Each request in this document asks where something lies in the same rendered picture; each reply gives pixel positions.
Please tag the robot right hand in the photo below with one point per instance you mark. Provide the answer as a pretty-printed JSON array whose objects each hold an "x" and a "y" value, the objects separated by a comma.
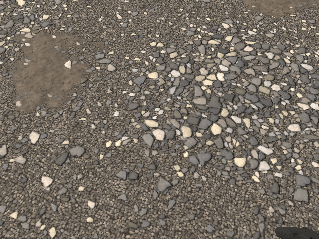
[{"x": 286, "y": 232}]

